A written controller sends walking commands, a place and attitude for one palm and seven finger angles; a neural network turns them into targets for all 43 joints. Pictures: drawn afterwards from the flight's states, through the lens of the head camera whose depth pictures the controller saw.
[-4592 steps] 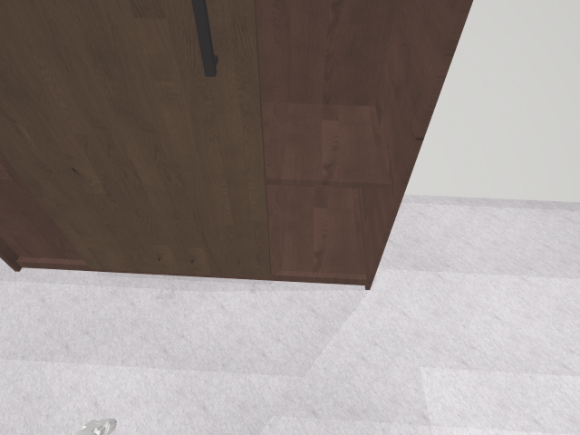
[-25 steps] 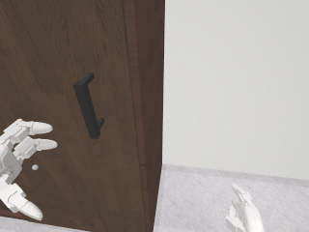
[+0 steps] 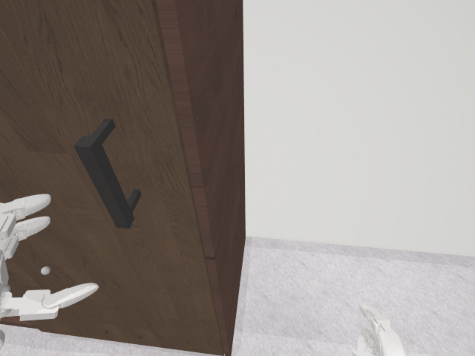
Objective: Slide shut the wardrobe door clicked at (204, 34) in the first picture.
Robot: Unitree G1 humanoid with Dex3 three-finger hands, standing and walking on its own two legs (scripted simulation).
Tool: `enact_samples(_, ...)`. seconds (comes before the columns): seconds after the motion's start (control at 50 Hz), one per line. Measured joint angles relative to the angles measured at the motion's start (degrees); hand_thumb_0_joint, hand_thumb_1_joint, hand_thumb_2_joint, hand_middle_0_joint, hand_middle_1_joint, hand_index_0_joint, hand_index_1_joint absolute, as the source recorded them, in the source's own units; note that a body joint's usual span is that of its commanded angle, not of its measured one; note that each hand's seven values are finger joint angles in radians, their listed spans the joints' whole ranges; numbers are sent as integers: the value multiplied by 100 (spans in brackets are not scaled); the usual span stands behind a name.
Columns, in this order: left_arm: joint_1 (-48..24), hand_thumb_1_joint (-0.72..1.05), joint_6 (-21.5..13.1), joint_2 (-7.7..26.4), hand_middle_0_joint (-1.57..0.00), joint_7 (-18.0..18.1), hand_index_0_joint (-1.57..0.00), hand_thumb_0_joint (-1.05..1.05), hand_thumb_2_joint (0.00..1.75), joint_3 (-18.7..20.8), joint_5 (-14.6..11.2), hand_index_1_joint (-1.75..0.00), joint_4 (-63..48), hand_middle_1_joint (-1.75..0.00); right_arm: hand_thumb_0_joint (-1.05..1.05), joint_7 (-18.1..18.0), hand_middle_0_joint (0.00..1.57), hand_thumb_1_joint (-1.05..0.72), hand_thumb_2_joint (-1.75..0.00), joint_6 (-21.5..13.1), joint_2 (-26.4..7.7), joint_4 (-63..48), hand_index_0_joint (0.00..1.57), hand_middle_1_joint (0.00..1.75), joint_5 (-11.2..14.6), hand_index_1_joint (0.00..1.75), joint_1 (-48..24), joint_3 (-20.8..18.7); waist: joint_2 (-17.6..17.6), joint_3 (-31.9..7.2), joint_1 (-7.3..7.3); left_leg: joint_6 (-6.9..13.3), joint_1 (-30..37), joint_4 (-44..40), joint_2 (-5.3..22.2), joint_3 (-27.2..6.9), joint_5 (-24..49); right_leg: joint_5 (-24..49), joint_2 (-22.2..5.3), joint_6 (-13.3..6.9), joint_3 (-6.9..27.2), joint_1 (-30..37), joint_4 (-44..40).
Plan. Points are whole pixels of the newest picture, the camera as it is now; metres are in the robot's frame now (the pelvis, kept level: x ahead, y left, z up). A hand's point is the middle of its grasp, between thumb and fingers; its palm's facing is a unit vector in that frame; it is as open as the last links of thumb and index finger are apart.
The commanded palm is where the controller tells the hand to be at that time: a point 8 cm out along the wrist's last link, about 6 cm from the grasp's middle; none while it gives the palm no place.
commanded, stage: draw the hand back to the body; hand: left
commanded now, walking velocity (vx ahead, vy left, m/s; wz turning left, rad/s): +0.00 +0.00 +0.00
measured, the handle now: (115, 176) +0.27 +0.21 +0.21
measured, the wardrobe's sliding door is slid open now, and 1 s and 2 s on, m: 0.00 0.00 0.00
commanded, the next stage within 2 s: step back with the hand held close in 0.76 s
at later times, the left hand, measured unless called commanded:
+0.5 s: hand (80, 231) +0.22 +0.25 +0.16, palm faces +0.41 -0.83 -0.38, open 7.9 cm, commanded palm +0.17 +0.29 +0.18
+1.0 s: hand (65, 234) +0.20 +0.26 +0.18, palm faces +0.43 -0.79 -0.43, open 7.4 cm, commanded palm +0.14 +0.29 +0.18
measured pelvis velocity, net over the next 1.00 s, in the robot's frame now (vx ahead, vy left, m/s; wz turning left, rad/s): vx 0.00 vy -0.01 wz -0.01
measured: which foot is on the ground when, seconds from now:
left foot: down 0.00-1.00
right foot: down 0.00-1.00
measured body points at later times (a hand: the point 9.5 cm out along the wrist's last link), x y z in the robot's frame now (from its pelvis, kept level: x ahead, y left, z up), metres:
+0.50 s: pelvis +0.02 +0.00 +0.01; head +0.00 -0.02 +0.45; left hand +0.19 +0.29 +0.18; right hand +0.22 -0.23 -0.07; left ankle +0.06 +0.11 -0.73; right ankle -0.07 -0.10 -0.73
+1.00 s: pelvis +0.00 -0.01 +0.01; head -0.01 -0.03 +0.46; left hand +0.17 +0.30 +0.20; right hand +0.19 -0.24 -0.08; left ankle +0.06 +0.11 -0.73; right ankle -0.07 -0.10 -0.73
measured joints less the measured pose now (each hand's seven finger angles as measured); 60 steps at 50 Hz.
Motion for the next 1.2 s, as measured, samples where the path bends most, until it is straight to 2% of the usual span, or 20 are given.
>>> enact_samples(0.28, -393, 40, 72, 1, -23, 67, -23, 0, 66, -187, 102, -59, 268, -59, 2, 126, 20, -90, -90, 489, 40, -149, 20, 30, -15, 30, -251, -75, -105, -38, -136, 33, 366, -333, -107, 214, -64, -33, -149, 53, 192, 272, -262)
enact_samples(0.44, -686, 68, 142, -80, -24, 41, -22, 1, 80, -209, 92, -42, 410, -44, 2, 181, 20, -90, -90, 700, 17, -228, 20, 30, -25, 30, -315, -101, -140, -43, -116, 6, 434, -458, -94, 199, -6, 31, -130, 29, 181, 348, -401)
enact_samples(0.54, -745, 80, 200, -118, -23, 37, -21, 1, 85, -231, 78, -35, 474, -37, 2, 188, 20, -90, -90, 787, 13, -209, 20, 30, -27, 30, -326, -108, -120, -20, -118, -18, 473, -516, -73, 162, 52, 79, -99, 0, 149, 394, -460)
enact_samples(0.92, -799, 89, 9, -112, -21, -20, -21, 2, 90, -186, 84, -30, 665, -31, 2, 131, 20, -90, -90, 775, -19, -91, 20, 30, -26, 30, -254, -147, 21, 100, -140, -68, 524, -649, 53, 55, 267, 308, 51, -67, 68, 495, -670)
enact_samples(0.98, -969, 88, -226, 20, -21, -26, -21, 2, 90, 72, 202, -30, 646, -31, 2, 187, 20, -90, -90, 927, -56, -93, 20, 30, -74, 30, -360, -128, 52, 151, -188, 20, 227, -353, 149, -1, 178, 355, 154, -45, 33, 320, -628)
enact_samples(1.04, -976, 89, -324, 82, -21, -20, -21, 2, 90, 211, 258, -30, 534, -30, 2, 237, 20, -90, -90, 1130, -72, -234, 20, 30, -65, 30, -411, -154, -12, 213, -235, -20, 53, -277, 163, 50, 185, 322, 145, 4, 82, 67, -424)
enact_samples(1.14, -617, 89, -286, 77, -21, -23, -21, 1, 90, 117, 281, -30, 187, -30, 2, 221, 20, -90, -90, 1317, -98, -558, 20, 30, -27, 30, -410, -216, -112, 303, -348, 75, -152, -236, 101, 225, 240, 276, 40, 120, 226, -304, -115)
enact_samples(1.2, -450, 89, -295, 196, -21, -16, -21, 2, 90, 110, 275, -30, -28, -30, 1, 188, 20, -90, -90, 1337, -58, -666, 20, 30, -29, 30, -393, -220, -194, 357, -406, 147, -283, -183, 75, 290, 278, 281, 0, 175, 278, -491, 33)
